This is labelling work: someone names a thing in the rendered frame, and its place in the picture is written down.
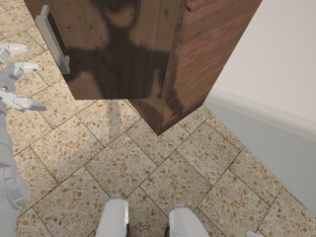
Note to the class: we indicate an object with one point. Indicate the left robot thigh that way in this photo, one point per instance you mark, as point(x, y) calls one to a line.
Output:
point(114, 219)

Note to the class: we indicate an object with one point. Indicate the robot left hand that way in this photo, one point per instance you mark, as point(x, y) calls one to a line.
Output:
point(13, 72)

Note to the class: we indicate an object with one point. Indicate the robot left forearm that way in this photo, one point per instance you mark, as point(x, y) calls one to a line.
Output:
point(6, 144)

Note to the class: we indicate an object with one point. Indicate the handle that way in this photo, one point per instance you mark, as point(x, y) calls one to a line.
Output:
point(51, 41)

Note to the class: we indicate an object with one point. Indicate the robot left upper arm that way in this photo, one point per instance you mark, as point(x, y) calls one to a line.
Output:
point(14, 194)

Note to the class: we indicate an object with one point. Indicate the right robot shin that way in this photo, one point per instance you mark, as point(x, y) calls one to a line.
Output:
point(177, 206)

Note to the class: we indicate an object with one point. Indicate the cupboard door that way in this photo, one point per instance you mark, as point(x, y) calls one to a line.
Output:
point(118, 49)

